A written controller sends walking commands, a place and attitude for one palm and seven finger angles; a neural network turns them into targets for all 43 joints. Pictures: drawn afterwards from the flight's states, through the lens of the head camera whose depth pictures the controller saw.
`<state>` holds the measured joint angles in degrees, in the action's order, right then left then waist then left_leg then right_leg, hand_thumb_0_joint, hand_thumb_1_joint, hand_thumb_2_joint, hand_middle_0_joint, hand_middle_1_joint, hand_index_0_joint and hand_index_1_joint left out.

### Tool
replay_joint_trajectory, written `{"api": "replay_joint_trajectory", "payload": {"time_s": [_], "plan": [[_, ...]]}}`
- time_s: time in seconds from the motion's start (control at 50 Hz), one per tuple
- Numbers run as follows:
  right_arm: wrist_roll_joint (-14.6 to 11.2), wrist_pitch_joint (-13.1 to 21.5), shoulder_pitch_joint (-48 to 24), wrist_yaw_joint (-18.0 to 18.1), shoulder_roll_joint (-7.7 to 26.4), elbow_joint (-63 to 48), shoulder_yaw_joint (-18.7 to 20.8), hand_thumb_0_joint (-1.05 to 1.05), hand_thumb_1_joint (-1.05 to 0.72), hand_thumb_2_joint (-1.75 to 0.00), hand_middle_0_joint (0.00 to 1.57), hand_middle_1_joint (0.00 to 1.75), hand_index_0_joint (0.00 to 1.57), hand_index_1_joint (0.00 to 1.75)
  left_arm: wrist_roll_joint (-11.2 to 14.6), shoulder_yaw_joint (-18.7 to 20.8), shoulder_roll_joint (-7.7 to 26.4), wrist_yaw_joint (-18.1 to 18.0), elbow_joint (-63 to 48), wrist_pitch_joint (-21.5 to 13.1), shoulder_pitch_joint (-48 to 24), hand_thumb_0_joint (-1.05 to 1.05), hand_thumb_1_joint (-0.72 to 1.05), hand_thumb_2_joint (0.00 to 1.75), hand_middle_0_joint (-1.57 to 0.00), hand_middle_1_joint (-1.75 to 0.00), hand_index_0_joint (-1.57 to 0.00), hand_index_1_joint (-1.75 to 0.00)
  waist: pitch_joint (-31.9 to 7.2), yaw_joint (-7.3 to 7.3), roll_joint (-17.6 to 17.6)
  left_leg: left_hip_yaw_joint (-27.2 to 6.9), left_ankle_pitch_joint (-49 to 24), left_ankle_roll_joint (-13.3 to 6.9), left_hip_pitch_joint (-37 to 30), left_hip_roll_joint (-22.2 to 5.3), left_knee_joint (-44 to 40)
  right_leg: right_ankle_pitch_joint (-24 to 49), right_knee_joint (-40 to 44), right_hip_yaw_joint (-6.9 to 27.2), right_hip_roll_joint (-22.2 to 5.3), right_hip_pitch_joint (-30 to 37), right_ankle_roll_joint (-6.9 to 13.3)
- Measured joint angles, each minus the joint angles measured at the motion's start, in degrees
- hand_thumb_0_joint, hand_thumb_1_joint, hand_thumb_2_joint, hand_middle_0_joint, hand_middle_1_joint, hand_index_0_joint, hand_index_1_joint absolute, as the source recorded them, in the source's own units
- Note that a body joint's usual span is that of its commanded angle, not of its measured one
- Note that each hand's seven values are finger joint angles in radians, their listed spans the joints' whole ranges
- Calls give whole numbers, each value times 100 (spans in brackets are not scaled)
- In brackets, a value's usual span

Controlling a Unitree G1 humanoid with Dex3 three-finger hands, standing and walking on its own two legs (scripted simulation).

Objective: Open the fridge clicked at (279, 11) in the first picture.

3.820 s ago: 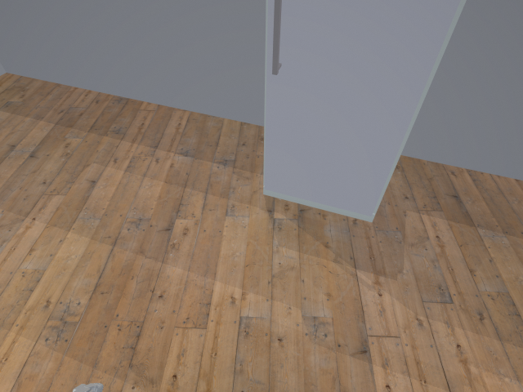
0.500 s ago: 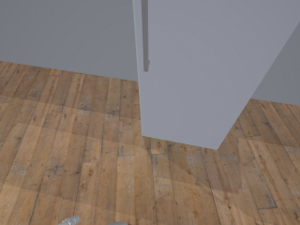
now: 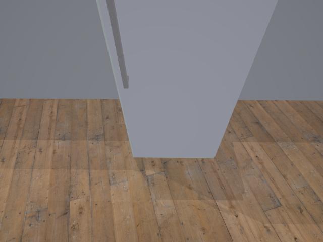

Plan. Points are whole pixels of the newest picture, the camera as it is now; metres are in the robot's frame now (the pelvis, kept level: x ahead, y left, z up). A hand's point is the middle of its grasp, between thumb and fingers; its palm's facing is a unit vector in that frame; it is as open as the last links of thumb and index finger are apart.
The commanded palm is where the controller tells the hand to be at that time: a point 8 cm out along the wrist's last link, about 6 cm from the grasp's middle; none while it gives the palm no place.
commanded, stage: take the last steps up to it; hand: left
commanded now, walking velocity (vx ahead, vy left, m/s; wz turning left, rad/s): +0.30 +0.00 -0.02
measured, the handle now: (119, 40) +0.68 +0.16 +0.15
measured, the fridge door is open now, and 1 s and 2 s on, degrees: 0 0 0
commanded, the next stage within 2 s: come to a stop and stand still in 0.44 s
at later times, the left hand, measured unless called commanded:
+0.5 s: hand out of the picture +0.12 +0.22 -0.18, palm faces +0.04 -0.99 -0.16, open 7.4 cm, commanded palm none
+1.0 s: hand (102, 197) +0.28 +0.21 -0.17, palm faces +0.04 -0.98 -0.21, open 7.3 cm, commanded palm none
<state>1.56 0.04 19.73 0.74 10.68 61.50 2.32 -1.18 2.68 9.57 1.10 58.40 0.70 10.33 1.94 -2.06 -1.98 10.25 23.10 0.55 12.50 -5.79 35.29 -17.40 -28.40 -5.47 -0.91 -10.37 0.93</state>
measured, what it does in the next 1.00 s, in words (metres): walks ahead: left foot, then right foot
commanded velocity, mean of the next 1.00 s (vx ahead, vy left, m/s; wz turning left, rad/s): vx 0.02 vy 0.00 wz -0.01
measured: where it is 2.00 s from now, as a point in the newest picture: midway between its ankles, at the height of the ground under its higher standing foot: outside the picture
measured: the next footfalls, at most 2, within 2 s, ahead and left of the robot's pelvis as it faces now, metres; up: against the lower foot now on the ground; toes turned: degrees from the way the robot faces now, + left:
left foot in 0.34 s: +0.23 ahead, +0.14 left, +0.00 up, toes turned +6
right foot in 0.70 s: +0.24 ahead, -0.09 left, +0.00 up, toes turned -4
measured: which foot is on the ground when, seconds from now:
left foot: up 0.00-0.32, down 0.34-1.00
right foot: down 0.00-0.34, up 0.36-0.68, down 0.70-1.00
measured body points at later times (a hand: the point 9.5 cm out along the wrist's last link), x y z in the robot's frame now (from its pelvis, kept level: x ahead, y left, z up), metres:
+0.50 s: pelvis +0.14 +0.05 +0.00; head +0.16 +0.06 +0.45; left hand +0.12 +0.27 -0.17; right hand +0.20 -0.19 -0.14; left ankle +0.19 +0.13 -0.73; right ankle +0.08 -0.07 -0.65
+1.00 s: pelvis +0.21 +0.03 +0.00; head +0.24 +0.03 +0.45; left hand +0.28 +0.26 -0.15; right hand +0.21 -0.19 -0.16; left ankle +0.19 +0.13 -0.73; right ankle +0.25 -0.09 -0.73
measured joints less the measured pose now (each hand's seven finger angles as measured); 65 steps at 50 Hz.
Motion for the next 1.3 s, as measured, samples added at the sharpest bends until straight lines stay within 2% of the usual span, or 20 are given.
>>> {"api": "replay_joint_trajectory", "payload": {"time_s": [0.04,0.08,0.12,0.22,0.3,0.34,0.42,0.44,0.48,0.58,0.64,0.7,0.84,1.02,1.08,1.12,1.16,1.2,1.24,1.3], "plan": [[6,-125,61,-34,58,162,12,1,-91,-90,20,30,20,30,25,-28,-97,-66,52,-129,124,0,91,90,-20,-30,-20,-30,-69,39,-103,-309,446,11,394,18,1016,-142,-67,-65,60,111,33],[23,-194,40,-79,65,253,36,1,-91,-90,20,30,20,30,34,5,-97,-152,90,-222,339,0,92,90,-20,-30,-20,-30,-146,117,-79,-466,322,16,819,48,1815,-230,119,-47,79,306,39],[34,-177,-48,-114,64,232,67,1,-91,-90,20,30,20,30,16,-3,-78,-183,194,-263,552,-1,93,90,-20,-30,-20,-30,-165,131,-38,-506,23,60,1179,18,2139,-194,367,-28,80,516,13],[-1,-67,-413,-180,15,3,89,1,-91,-90,20,30,19,30,-8,-74,-84,-189,539,-307,974,-1,92,90,-20,-30,-20,-30,-65,154,79,-444,-566,114,1648,-76,1567,-228,732,-18,32,936,-72],[-28,46,-723,-220,-51,-159,50,1,-91,-90,20,30,19,30,-14,-88,-97,-184,753,-285,1209,0,91,90,-20,-30,-20,-30,76,274,201,-338,-836,7,1456,0,562,-550,589,-2,-64,1170,-232],[-3,181,-816,-204,-55,-257,22,1,-91,-90,20,30,19,30,12,-80,-110,-178,823,-251,1345,0,91,90,-20,-30,-20,-30,122,304,248,-275,-1250,-99,1141,86,7,-943,-25,46,-153,1061,-285],[13,305,-931,-92,-180,-304,-28,0,-91,-90,20,30,20,30,48,-49,-68,-165,861,-69,1210,0,91,90,-20,-30,-20,-30,192,323,387,-41,-827,-361,974,168,359,-1277,-3056,344,-169,-230,-13],[4,307,-909,-50,-211,-298,-22,0,-91,-90,20,30,20,30,36,-36,-55,-154,832,-56,1128,0,91,90,-20,-30,-20,-30,176,310,391,-2,-809,-371,847,200,217,-1123,-3502,320,-180,-543,9],[-9,324,-839,42,-203,-266,15,0,-93,-90,20,30,20,30,7,-12,-41,-137,713,-53,930,0,91,90,-20,-30,-20,-30,137,280,384,42,-936,-359,586,282,-172,-832,-3741,236,-248,-1025,3],[4,237,-579,28,-150,-63,-21,0,-94,-90,20,30,20,30,-10,5,-79,-153,302,-72,480,0,91,90,-20,-30,-20,-30,-11,257,274,46,-1117,-371,87,406,-899,-456,-2496,80,-377,-1442,-84],[6,152,-474,30,-208,57,-48,0,-93,-90,20,30,20,30,-7,6,-11,-237,200,-73,283,1,94,90,-20,-30,-20,-30,-11,195,239,16,-1031,-308,-83,429,-940,-93,-1453,105,-370,-1243,-157],[-41,66,-383,30,-318,180,-74,0,-92,-90,20,30,20,30,0,-44,66,-272,140,-134,216,1,94,90,-20,-30,-20,-30,-21,205,334,53,-740,-196,-127,487,-627,682,-295,209,-399,-776,-175],[-85,-146,-401,4,-347,220,-43,1,-92,-90,20,30,20,30,40,-122,-79,-305,200,-23,13,0,93,90,-20,-30,-20,-30,-7,55,58,-145,-561,-51,-112,327,-539,410,-312,16,-257,-702,-30],[-44,-199,-552,57,-304,7,53,1,-91,-90,20,30,20,30,47,1,-33,-324,13,161,-216,0,91,90,-20,-30,-20,-30,248,175,291,-137,-491,-146,23,391,-349,344,-576,38,-345,-868,-110],[-10,-164,-635,87,-288,-67,58,1,-91,-90,20,30,20,30,39,35,18,-316,11,228,-186,0,91,90,-20,-30,-20,-30,267,194,342,-77,-513,-180,1,416,-368,-380,-1198,208,-284,-969,-112],[10,-151,-702,103,-256,-86,63,1,-91,-90,20,30,20,30,27,43,17,-312,29,223,-148,0,91,90,-20,-30,-20,-30,273,210,305,-72,-534,-163,3,408,-370,-498,-1263,231,-224,-864,-104],[-66,-162,-704,62,-148,-211,65,1,-91,-90,20,30,20,30,46,-49,5,-368,-11,124,-14,0,91,90,-20,-30,-20,-30,163,229,194,-111,-435,-111,262,342,-59,-49,-812,252,-166,-720,-6],[-77,-170,-744,15,-22,-409,79,1,-92,-90,20,30,20,30,30,-129,-52,-385,-37,7,120,0,91,90,-20,-30,-20,-30,163,190,-1,-276,-252,-77,409,290,185,-119,-925,187,-77,-787,43],[-75,-129,-740,-3,14,-544,70,1,-92,-90,20,30,20,30,26,-187,-66,-374,-15,-58,248,0,91,90,-20,-30,-20,-30,145,136,-28,-345,-382,-76,330,358,113,-204,-993,168,-114,-743,45],[-60,-56,-658,-14,12,-640,12,1,-91,-90,20,30,19,30,40,-247,-79,-346,27,-16,377,0,91,90,-20,-30,-20,-30,27,154,-28,-331,-493,-79,124,426,-141,-182,-896,182,-165,-606,13]]}}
